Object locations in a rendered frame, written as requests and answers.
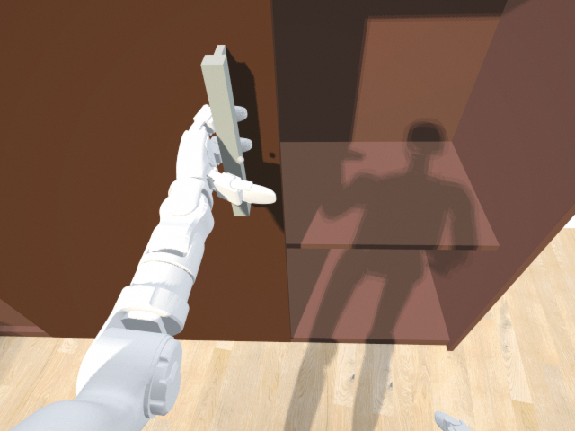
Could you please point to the handle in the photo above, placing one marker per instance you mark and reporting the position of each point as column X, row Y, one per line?
column 221, row 101

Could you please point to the left robot upper arm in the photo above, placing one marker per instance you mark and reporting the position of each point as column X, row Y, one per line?
column 129, row 377

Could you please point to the left robot hand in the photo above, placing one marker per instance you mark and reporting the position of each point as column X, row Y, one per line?
column 197, row 153

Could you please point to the robot left forearm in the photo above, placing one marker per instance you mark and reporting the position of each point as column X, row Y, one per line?
column 156, row 300

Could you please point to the wardrobe door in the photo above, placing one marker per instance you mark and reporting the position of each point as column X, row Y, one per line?
column 95, row 96
column 10, row 317

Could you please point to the right robot hand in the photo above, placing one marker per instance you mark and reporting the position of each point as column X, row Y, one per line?
column 448, row 423

